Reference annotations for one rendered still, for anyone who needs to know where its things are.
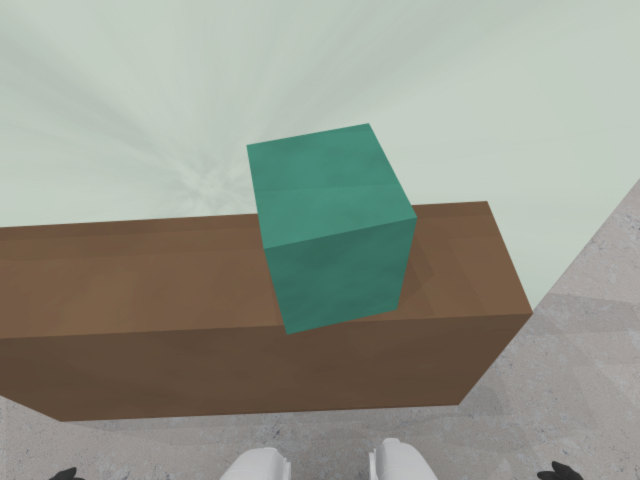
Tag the robot right thigh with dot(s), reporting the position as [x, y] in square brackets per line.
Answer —
[398, 461]

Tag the pedestal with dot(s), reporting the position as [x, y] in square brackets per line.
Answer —
[178, 317]

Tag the carton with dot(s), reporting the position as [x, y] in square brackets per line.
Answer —
[336, 225]

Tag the robot left thigh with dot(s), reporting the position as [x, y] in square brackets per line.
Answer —
[259, 464]

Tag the robot thigh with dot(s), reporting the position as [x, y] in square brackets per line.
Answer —
[398, 461]
[259, 464]

